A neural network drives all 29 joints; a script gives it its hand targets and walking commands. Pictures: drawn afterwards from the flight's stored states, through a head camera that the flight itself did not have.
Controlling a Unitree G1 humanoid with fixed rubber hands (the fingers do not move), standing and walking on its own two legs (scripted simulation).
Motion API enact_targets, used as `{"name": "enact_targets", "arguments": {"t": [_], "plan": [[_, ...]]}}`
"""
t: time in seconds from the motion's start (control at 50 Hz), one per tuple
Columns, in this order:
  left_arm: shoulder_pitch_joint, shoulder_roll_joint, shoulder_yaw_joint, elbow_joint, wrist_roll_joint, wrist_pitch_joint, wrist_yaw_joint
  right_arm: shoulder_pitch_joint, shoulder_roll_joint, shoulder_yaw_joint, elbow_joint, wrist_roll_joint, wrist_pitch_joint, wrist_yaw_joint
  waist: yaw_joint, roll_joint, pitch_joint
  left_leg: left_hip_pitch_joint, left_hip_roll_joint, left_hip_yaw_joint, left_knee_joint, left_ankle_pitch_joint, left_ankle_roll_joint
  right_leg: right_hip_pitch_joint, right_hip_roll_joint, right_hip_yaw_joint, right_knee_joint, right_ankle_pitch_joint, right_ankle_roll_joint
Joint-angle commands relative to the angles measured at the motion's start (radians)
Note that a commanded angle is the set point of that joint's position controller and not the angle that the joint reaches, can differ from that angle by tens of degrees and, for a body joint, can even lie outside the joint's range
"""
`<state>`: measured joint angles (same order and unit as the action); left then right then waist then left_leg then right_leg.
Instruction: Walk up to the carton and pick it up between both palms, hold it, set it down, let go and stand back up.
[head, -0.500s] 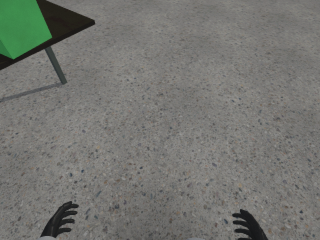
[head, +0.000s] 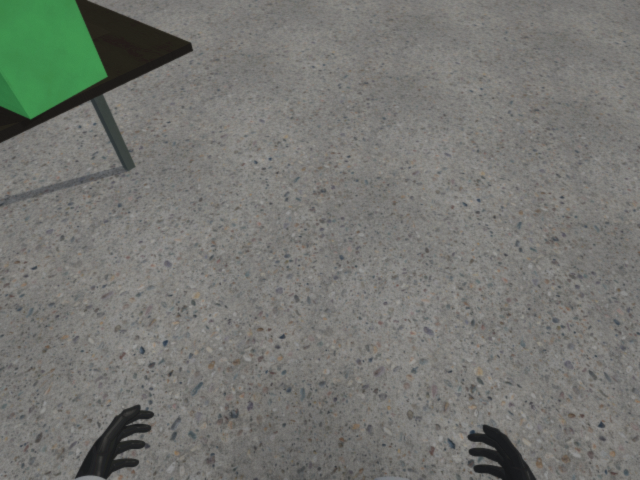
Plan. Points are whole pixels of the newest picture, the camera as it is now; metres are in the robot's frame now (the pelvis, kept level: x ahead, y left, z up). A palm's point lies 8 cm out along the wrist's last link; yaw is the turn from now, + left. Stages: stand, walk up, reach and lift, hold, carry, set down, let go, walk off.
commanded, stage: stand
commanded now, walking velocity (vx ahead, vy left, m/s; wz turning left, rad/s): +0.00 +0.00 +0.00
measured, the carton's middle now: (11, 29) +0.94 +0.65 +0.11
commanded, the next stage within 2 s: none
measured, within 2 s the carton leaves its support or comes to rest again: neither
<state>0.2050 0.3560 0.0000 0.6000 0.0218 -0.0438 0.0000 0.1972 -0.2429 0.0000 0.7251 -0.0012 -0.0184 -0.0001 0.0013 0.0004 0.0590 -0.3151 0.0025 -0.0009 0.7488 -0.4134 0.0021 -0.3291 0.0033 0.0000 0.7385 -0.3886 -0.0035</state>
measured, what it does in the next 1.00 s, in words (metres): stands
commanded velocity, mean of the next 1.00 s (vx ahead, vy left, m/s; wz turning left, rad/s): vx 0.00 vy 0.00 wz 0.00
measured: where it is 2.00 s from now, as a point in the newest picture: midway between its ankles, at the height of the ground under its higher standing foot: outside the picture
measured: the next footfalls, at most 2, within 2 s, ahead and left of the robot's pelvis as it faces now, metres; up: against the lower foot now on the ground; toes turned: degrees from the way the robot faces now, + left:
none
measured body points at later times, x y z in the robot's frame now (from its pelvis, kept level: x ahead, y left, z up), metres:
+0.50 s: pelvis -0.01 +0.00 +0.00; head +0.00 +0.01 +0.45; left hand +0.15 +0.28 -0.08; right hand +0.12 -0.25 -0.11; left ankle -0.01 +0.12 -0.71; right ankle +0.00 -0.12 -0.71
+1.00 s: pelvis -0.04 +0.01 +0.00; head -0.04 +0.01 +0.45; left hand +0.12 +0.29 -0.08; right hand +0.09 -0.25 -0.11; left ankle -0.01 +0.12 -0.71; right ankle +0.00 -0.12 -0.71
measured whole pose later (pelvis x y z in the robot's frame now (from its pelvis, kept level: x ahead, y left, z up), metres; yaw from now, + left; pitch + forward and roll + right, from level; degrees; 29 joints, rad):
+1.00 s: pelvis -0.04 +0.01 +0.00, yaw +0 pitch -4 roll -1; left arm 0.24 0.36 0.00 0.60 0.02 -0.04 0.00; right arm 0.20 -0.25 0.00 0.78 0.00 -0.02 0.00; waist 0.00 0.00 0.06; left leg -0.32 0.00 0.00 0.75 -0.36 0.01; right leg -0.32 0.00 0.00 0.71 -0.33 0.00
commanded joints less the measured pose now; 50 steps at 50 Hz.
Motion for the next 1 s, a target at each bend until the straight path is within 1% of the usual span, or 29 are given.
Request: {"name": "enact_targets", "arguments": {"t": [0.0,0.02,0.12,0.16,0.18,0.22,0.24,0.28,0.36,0.38,0.44,0.5,0.52,0.54,0.56,0.6,0.62,0.64,0.7,0.72,0.74,0.78,0.8,0.82,0.84,0.86,0.9,0.92,0.98], "plan": [[-0.025,0.208,0.075,0.016,-0.010,-0.030,0.017,-0.076,-0.282,-0.095,-0.029,-0.012,-0.037,-0.007,0.004,-0.002,-0.169,0.067,0.096,-0.090,-0.145,0.308,0.072,0.095,-0.102,0.095,-0.143,0.309,-0.074],[-0.036,0.225,0.075,0.021,-0.013,-0.025,0.020,-0.068,-0.292,-0.105,-0.032,-0.011,-0.034,-0.006,-0.012,0.042,-0.144,0.054,0.098,-0.101,-0.139,0.313,0.078,0.067,-0.097,0.100,-0.139,0.318,-0.072],[-0.032,0.194,0.063,0.018,-0.010,-0.034,0.018,-0.076,-0.302,-0.105,-0.019,-0.014,-0.040,-0.006,0.000,0.039,-0.153,0.049,0.090,-0.103,-0.143,0.319,0.069,0.084,-0.099,0.075,-0.131,0.292,-0.075],[-0.069,0.185,0.071,0.022,-0.002,-0.034,0.016,-0.074,-0.294,-0.103,-0.034,-0.018,-0.036,-0.008,-0.023,-0.006,-0.143,0.042,0.095,-0.094,-0.140,0.314,0.073,0.082,-0.092,0.079,-0.136,0.307,-0.070],[-0.041,0.190,0.071,0.020,-0.008,-0.036,0.015,-0.061,-0.279,-0.094,-0.020,-0.012,-0.037,-0.006,-0.001,0.019,-0.155,0.035,0.091,-0.117,-0.154,0.345,0.076,0.094,-0.088,0.062,-0.129,0.299,-0.068],[-0.037,0.192,0.077,0.015,-0.010,-0.035,0.015,-0.082,-0.286,-0.098,-0.028,-0.016,-0.044,-0.008,0.001,0.018,-0.145,0.048,0.094,-0.119,-0.177,0.323,0.080,0.060,-0.089,0.070,-0.121,0.270,-0.077],[-0.020,0.195,0.067,0.031,0.001,-0.033,0.015,-0.081,-0.311,-0.108,-0.020,-0.017,-0.040,0.000,0.011,0.062,-0.148,0.041,0.099,-0.135,-0.175,0.322,0.082,0.099,-0.093,0.082,-0.135,0.275,-0.064],[-0.023,0.223,0.077,0.036,0.001,-0.027,0.017,-0.064,-0.290,-0.101,-0.022,-0.008,-0.036,0.002,-0.016,-0.001,-0.164,0.054,0.085,-0.115,-0.154,0.301,0.077,0.083,-0.111,0.115,-0.156,0.282,-0.089],[-0.027,0.215,0.075,0.031,-0.004,-0.030,0.016,-0.075,-0.280,-0.098,-0.017,-0.012,-0.039,-0.005,-0.014,0.016,-0.151,0.073,0.099,-0.122,-0.163,0.323,0.078,0.083,-0.116,0.099,-0.147,0.302,-0.087],[-0.035,0.179,0.063,0.023,-0.017,-0.030,0.015,-0.081,-0.297,-0.106,-0.020,-0.012,-0.040,-0.003,0.006,0.038,-0.141,0.026,0.100,-0.122,-0.161,0.305,0.078,0.098,-0.099,0.101,-0.137,0.288,-0.076],[-0.014,0.179,0.066,0.023,-0.006,-0.031,0.014,-0.068,-0.297,-0.093,-0.018,-0.023,-0.043,0.000,0.018,0.014,-0.146,0.022,0.099,-0.163,-0.204,0.298,0.095,0.106,-0.095,0.086,-0.122,0.241,-0.076],[-0.022,0.202,0.070,0.027,-0.010,-0.031,0.015,-0.057,-0.288,-0.094,-0.008,-0.010,-0.045,-0.004,0.001,0.035,-0.161,0.027,0.098,-0.120,-0.162,0.318,0.078,0.100,-0.094,0.088,-0.116,0.309,-0.077],[-0.045,0.173,0.060,0.029,-0.003,-0.029,0.012,-0.073,-0.292,-0.091,-0.009,-0.015,-0.045,-0.008,0.009,-0.003,-0.135,0.018,0.085,-0.097,-0.172,0.300,0.070,0.077,-0.093,0.078,-0.140,0.287,-0.069],[-0.020,0.209,0.072,0.034,-0.004,-0.033,0.013,-0.070,-0.308,-0.106,-0.010,-0.016,-0.043,-0.002,-0.004,0.033,-0.165,0.079,0.082,-0.082,-0.158,0.318,0.064,0.069,-0.107,0.106,-0.146,0.303,-0.081],[-0.034,0.224,0.074,0.034,-0.006,-0.030,0.012,-0.057,-0.289,-0.092,-0.001,-0.009,-0.040,0.001,-0.011,0.049,-0.193,0.082,0.089,-0.098,-0.168,0.303,0.059,0.090,-0.107,0.099,-0.137,0.273,-0.078],[-0.041,0.198,0.066,0.044,-0.011,-0.028,0.018,-0.078,-0.266,-0.095,-0.008,-0.001,-0.040,-0.003,-0.011,0.008,-0.123,0.031,0.089,-0.137,-0.174,0.271,0.082,0.057,-0.095,0.095,-0.142,0.267,-0.080],[0.005,0.178,0.056,0.050,-0.008,-0.036,0.012,-0.088,-0.294,-0.092,-0.013,-0.011,-0.044,-0.004,0.017,0.033,-0.142,0.007,0.101,-0.144,-0.188,0.254,0.084,0.102,-0.090,0.099,-0.132,0.266,-0.078],[-0.026,0.215,0.067,0.034,-0.009,-0.036,0.012,-0.072,-0.272,-0.089,-0.007,-0.007,-0.040,-0.002,0.001,0.012,-0.138,0.016,0.099,-0.134,-0.209,0.229,0.082,0.086,-0.094,0.104,-0.157,0.228,-0.078],[-0.024,0.204,0.069,0.039,-0.006,-0.029,0.015,-0.095,-0.279,-0.090,0.006,-0.015,-0.039,0.002,0.008,0.027,-0.127,0.013,0.085,-0.110,-0.201,0.180,0.079,0.068,-0.112,0.117,-0.190,0.189,-0.076],[-0.039,0.214,0.063,0.049,-0.003,-0.027,0.014,-0.094,-0.281,-0.095,0.011,-0.011,-0.031,-0.001,-0.011,0.037,-0.099,0.004,0.082,-0.121,-0.217,0.152,0.074,0.045,-0.115,0.124,-0.194,0.129,-0.081],[-0.035,0.205,0.072,0.038,-0.001,-0.021,0.016,-0.089,-0.299,-0.094,0.016,-0.010,-0.028,-0.003,0.004,0.049,-0.048,-0.043,0.083,-0.131,-0.225,0.079,0.077,0.043,-0.104,0.129,-0.225,0.046,-0.080],[-0.043,0.230,0.072,0.031,0.001,-0.026,0.011,-0.073,-0.287,-0.093,0.005,-0.010,-0.031,0.000,-0.007,-0.007,-0.079,-0.009,0.095,-0.137,-0.228,0.090,0.081,0.028,-0.093,0.105,-0.209,0.092,-0.075],[-0.042,0.197,0.061,0.031,-0.004,-0.031,0.009,-0.096,-0.266,-0.083,0.000,-0.019,-0.036,-0.001,-0.015,0.036,-0.085,0.001,0.109,-0.166,-0.259,0.063,0.092,0.013,-0.092,0.106,-0.206,0.087,-0.078],[-0.023,0.202,0.068,0.044,0.001,-0.028,0.007,-0.112,-0.288,-0.087,0.011,-0.013,-0.040,0.001,0.006,0.108,-0.056,-0.054,0.103,-0.152,-0.272,0.031,0.079,0.045,-0.068,0.092,-0.199,0.076,-0.071],[-0.020,0.216,0.067,0.045,-0.008,-0.024,0.010,-0.115,-0.291,-0.085,0.013,-0.017,-0.042,0.005,0.010,0.082,-0.058,-0.055,0.106,-0.179,-0.290,-0.014,0.086,0.051,-0.076,0.107,-0.190,0.053,-0.074],[-0.015,0.198,0.066,0.052,-0.005,-0.017,0.003,-0.119,-0.306,-0.090,0.008,-0.017,-0.039,0.002,0.006,0.047,-0.026,-0.092,0.086,-0.138,-0.283,-0.004,0.079,0.044,-0.072,0.077,-0.222,0.035,-0.062],[-0.014,0.170,0.058,0.036,0.014,-0.024,0.007,-0.111,-0.306,-0.098,0.008,-0.014,-0.038,0.005,0.007,0.059,-0.051,-0.081,0.094,-0.152,-0.289,-0.079,0.067,0.063,-0.069,0.083,-0.205,0.057,-0.073],[-0.018,0.218,0.067,0.049,-0.001,-0.024,0.005,-0.104,-0.287,-0.084,0.021,-0.027,-0.035,0.009,0.005,-0.007,-0.030,-0.066,0.089,-0.159,-0.299,-0.084,0.073,0.037,-0.072,0.101,-0.206,0.008,-0.069],[-0.011,0.202,0.065,0.032,-0.003,-0.022,0.003,-0.100,-0.318,-0.092,0.031,-0.017,-0.040,0.009,0.015,0.125,-0.030,-0.085,0.103,-0.182,-0.341,-0.075,0.067,0.062,-0.066,0.086,-0.201,0.072,-0.065]]}}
